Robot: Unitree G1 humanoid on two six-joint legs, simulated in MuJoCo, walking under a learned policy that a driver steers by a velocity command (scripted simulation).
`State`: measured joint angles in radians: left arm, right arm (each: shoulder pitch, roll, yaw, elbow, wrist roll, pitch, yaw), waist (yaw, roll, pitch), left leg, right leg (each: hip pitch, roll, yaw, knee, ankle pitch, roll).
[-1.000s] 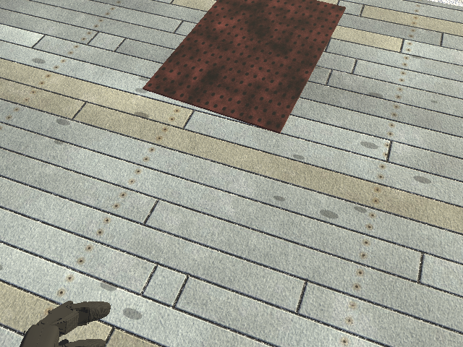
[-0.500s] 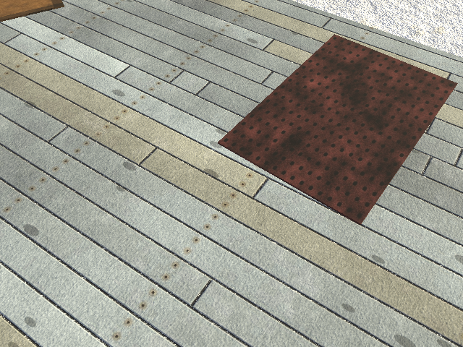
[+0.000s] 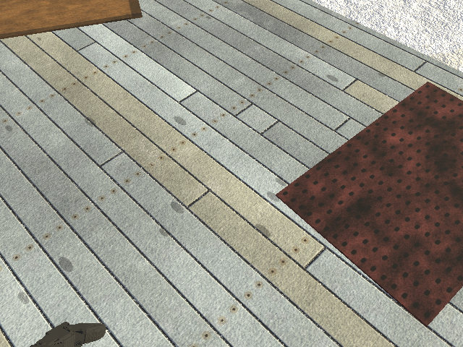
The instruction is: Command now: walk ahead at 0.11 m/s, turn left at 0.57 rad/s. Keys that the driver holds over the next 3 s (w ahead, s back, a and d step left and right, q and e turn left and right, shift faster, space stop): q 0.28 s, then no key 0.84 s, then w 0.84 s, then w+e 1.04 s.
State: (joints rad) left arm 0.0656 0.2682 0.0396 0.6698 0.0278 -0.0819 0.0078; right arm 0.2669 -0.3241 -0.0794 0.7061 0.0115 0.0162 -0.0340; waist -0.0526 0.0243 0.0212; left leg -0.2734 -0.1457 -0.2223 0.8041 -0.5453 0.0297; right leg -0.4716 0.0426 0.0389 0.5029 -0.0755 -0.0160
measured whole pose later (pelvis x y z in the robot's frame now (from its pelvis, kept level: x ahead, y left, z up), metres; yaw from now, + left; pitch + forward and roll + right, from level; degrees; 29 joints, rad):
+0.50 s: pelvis +0.03 +0.03 +0.01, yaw +15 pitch +1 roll -2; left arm 0.13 0.32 0.08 0.78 0.00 0.03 0.02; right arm 0.22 -0.27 -0.05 0.64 -0.02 0.03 -0.01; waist 0.00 -0.04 0.04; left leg -0.29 0.00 -0.01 0.54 -0.26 0.03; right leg -0.50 -0.04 -0.03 0.97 -0.45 0.05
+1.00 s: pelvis +0.04 +0.02 +0.01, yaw +16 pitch -1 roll +0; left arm 0.17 0.24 0.03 0.92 0.01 -0.01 0.02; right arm 0.18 -0.24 -0.04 0.81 -0.02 0.02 -0.02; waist 0.00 0.01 0.03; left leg -0.22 -0.03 -0.02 0.50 -0.25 0.02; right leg -0.19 -0.03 0.00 0.50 -0.29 0.02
